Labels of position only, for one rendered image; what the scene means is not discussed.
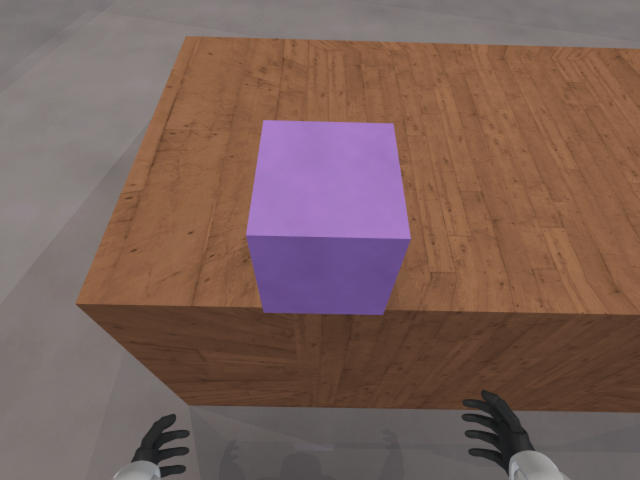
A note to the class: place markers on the robot left hand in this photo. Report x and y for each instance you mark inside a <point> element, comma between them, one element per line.
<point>154,439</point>

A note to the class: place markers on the robot right forearm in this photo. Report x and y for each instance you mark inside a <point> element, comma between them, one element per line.
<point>532,465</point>

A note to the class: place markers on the robot right hand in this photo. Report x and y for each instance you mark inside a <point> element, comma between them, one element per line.
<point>511,438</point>

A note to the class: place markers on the pedestal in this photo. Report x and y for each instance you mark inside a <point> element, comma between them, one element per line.
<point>521,175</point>

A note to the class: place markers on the carton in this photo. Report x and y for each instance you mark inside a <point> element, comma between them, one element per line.
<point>328,227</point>

